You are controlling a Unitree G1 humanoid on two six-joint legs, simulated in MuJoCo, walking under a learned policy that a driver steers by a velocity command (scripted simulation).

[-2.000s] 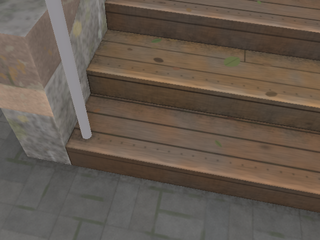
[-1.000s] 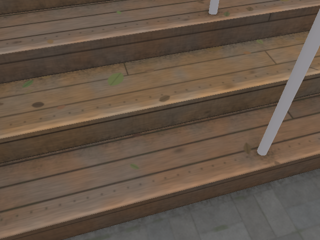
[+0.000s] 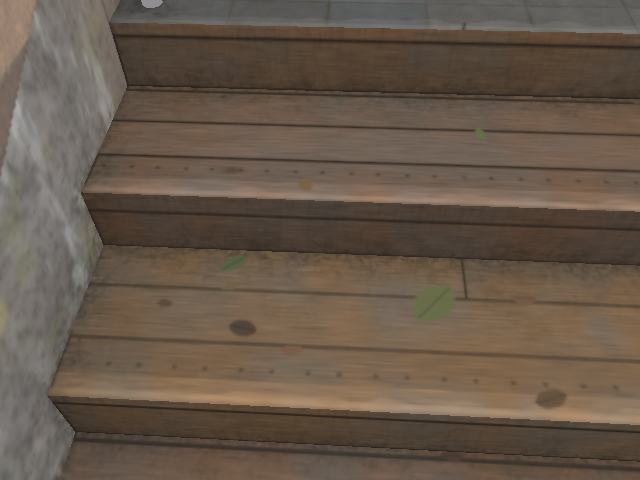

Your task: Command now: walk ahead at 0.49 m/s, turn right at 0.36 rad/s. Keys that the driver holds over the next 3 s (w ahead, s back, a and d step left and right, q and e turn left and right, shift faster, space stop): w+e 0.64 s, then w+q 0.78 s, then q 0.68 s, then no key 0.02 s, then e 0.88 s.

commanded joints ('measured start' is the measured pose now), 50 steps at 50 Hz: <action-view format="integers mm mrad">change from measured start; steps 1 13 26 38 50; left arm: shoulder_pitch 189 228 -50 -577 -4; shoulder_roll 63 257 -97 -169 -100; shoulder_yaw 5 39 -62 -119 -21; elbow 19 148 -149 -391 103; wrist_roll -6 -60 -55 -47 -8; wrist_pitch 23 22 39 5 -47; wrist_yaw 10 83 -13 -42 -45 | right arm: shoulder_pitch -78 -88 34 371 13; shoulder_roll -9 -69 74 -12 57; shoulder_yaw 9 16 -23 -56 -66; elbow -156 -379 103 201 69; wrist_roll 23 11 -9 20 65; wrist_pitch -24 -25 2 50 7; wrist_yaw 20 -39 -4 -100 -3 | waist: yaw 10 -218 51 -152 -5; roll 21 -360 -28 50 -115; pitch -6 -333 109 194 -56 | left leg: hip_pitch -642 147 72 673 -225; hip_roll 60 -46 284 442 154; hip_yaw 22 196 109 68 -81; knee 467 -447 -1275 -1512 284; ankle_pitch -8 -6 200 212 334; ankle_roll -33 23 133 146 148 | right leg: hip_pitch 326 253 -731 -1227 -70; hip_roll -369 -245 -127 -295 -480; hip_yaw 495 308 138 3 302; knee -183 -107 1251 1141 -77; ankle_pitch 162 1711 158 -150 -191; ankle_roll -221 -81 59 134 4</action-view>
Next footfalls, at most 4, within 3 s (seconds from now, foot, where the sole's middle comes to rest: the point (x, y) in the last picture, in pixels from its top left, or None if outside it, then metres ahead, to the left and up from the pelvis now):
0.30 left None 0.34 0.09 -0.62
0.84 right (582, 372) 0.58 -0.40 -0.47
1.42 left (497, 160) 0.95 -0.29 -0.32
2.00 right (546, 7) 1.24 -0.41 -0.17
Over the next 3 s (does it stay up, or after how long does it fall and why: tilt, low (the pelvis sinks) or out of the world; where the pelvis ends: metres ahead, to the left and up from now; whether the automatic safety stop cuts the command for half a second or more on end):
stays up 1.06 -0.21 0.46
